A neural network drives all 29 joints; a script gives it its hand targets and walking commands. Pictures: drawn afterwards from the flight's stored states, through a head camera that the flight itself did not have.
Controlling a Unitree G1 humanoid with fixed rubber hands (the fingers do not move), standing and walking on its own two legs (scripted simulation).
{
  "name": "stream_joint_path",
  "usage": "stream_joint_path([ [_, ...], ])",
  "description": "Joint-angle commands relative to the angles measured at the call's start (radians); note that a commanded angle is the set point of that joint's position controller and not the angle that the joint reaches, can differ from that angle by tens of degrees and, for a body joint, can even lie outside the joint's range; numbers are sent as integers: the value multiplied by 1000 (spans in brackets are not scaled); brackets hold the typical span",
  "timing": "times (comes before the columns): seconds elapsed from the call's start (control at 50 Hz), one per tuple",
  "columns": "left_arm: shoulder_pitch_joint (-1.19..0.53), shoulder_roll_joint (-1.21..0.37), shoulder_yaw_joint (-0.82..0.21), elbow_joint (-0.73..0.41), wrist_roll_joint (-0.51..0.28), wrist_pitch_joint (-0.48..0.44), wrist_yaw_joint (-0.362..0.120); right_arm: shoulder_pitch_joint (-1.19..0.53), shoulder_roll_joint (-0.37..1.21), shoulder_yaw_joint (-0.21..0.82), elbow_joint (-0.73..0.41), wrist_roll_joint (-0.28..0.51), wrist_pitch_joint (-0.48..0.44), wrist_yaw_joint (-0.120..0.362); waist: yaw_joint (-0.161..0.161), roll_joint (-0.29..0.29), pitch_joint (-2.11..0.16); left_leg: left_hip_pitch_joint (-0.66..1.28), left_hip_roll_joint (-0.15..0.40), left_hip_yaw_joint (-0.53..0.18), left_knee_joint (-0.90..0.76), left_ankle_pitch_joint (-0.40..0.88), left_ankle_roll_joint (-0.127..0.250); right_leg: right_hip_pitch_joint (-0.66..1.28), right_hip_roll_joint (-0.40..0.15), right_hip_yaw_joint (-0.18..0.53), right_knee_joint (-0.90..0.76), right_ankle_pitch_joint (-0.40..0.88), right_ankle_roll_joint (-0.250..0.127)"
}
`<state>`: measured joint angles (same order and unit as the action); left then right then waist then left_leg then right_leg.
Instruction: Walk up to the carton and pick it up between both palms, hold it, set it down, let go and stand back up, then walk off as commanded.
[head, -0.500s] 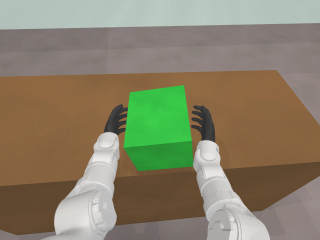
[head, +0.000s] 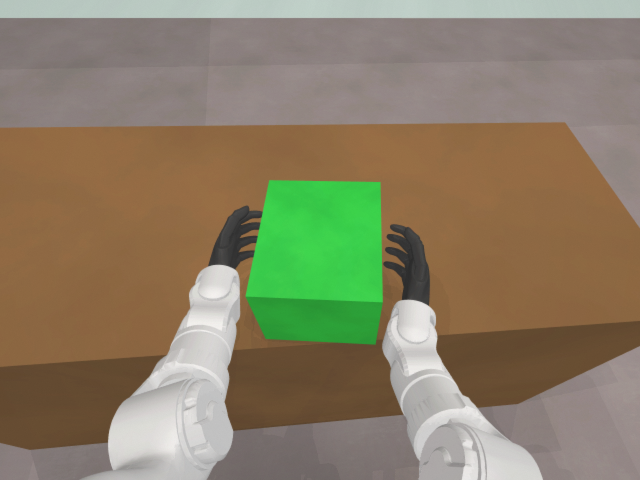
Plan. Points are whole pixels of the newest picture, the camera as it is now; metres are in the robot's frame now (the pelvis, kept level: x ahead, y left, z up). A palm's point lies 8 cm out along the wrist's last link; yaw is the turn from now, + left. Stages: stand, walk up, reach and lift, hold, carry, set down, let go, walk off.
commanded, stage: set down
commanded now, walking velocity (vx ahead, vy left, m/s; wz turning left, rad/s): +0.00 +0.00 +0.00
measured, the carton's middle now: (322, 261) +0.41 -0.04 -0.02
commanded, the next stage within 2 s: none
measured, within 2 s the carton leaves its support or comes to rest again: rests again in 0.14 s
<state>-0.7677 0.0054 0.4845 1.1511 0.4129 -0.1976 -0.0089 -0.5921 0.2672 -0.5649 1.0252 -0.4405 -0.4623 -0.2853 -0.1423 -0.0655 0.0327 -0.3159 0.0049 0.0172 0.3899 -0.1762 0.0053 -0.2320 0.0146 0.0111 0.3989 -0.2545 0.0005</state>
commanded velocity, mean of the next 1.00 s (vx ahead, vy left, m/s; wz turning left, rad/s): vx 0.00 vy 0.00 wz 0.00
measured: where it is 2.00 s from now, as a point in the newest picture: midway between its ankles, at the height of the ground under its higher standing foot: outside the picture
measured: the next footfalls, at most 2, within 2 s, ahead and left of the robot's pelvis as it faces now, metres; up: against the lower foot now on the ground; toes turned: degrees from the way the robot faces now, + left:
none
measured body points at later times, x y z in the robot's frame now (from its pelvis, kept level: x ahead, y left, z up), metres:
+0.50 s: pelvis -0.01 +0.00 +0.00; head +0.09 +0.02 +0.44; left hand +0.42 +0.08 -0.02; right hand +0.33 -0.16 -0.02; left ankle +0.01 +0.12 -0.74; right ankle -0.05 -0.11 -0.74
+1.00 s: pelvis -0.01 +0.02 -0.01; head +0.10 +0.07 +0.42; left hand +0.43 +0.10 -0.02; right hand +0.34 -0.16 -0.02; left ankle +0.01 +0.12 -0.74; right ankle -0.05 -0.11 -0.74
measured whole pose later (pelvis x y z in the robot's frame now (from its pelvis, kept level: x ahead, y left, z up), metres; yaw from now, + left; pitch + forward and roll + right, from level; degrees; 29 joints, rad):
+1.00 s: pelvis -0.01 +0.02 -0.01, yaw -2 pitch +15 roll -3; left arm -0.84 0.07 0.25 1.22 0.21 -0.27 0.08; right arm -0.65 0.15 -0.42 1.17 -0.10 -0.48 -0.29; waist -0.13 -0.06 -0.04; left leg -0.59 0.04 0.02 0.54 -0.21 0.00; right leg -0.44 0.04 0.01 0.40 -0.22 0.01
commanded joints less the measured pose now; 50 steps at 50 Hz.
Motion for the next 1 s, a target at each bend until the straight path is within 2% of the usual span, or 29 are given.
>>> stream_joint_path([
  [0.0,-558,-556,-221,20,89,-152,-169,-486,580,297,137,-109,-120,164,20,78,-702,166,29,40,66,432,-46,92,-3,-75,-16,847,42],
  [0.08,-548,-567,-244,24,84,-182,-160,-473,585,303,150,-116,-152,161,18,90,-745,173,32,35,85,477,-55,65,2,-79,-11,866,39],
  [0.16,-544,-572,-244,31,91,-210,-149,-472,576,296,158,-123,-178,162,29,105,-793,190,36,32,104,522,-63,23,10,-85,-19,837,30],
  [0.22,-544,-557,-235,49,100,-222,-146,-473,572,288,163,-127,-182,162,41,111,-794,165,33,37,102,494,-58,20,8,-80,-19,828,27],
  [0.38,-536,-523,-216,69,106,-230,-135,-466,528,245,150,-140,-181,159,39,104,-792,132,28,45,96,411,-49,-5,6,-79,-30,748,20],
  [0.42,-546,-457,-200,76,101,-229,-126,-471,447,213,147,-131,-179,150,36,113,-808,123,28,50,99,398,-51,-5,8,-75,-27,735,19],
  [0.48,-541,-220,-144,60,76,-223,-73,-444,195,133,158,-70,-170,111,39,132,-845,146,28,60,118,422,-55,-24,18,-65,-26,718,15],
  [0.52,-512,5,-128,15,21,-223,-20,-402,-27,103,157,1,-166,63,44,137,-875,148,30,66,141,436,-58,-37,22,-54,-19,719,19],
  [0.56,-542,112,-141,-38,-44,-212,22,-414,-125,102,165,82,-151,21,32,144,-864,119,26,69,154,396,-55,-82,24,-49,-17,650,22],
  [0.58,-566,100,-163,-62,-75,-203,34,-429,-108,122,158,117,-143,13,27,152,-851,101,25,67,161,376,-51,-99,26,-44,-12,618,19],
  [0.64,-583,108,-214,-53,-149,-178,48,-470,-105,176,122,199,-124,5,28,148,-859,57,20,63,188,344,-52,-114,21,-36,24,627,23],
  [0.72,-608,115,-254,-65,-181,-166,71,-519,-133,199,61,236,-110,-4,20,178,-957,29,22,52,233,359,-63,-120,22,-38,75,666,28],
  [0.74,-595,125,-251,-76,-176,-161,76,-515,-157,213,50,249,-105,-2,29,193,-985,48,23,51,241,394,-68,-118,27,-41,85,696,25],
  [0.84,-581,160,-295,-129,-206,-140,93,-510,-247,227,15,319,-85,-2,11,259,-1026,150,30,38,271,504,-98,-155,47,-65,94,733,18],
  [0.88,-582,148,-315,-140,-220,-139,98,-503,-261,221,25,328,-80,0,-4,274,-1031,202,36,29,281,552,-112,-205,59,-83,88,709,10],
  [0.98,-555,163,-347,-178,-249,-133,100,-463,-308,245,26,374,-71,7,-13,309,-1032,318,43,14,307,670,-135,-296,71,-100,73,675,3],
])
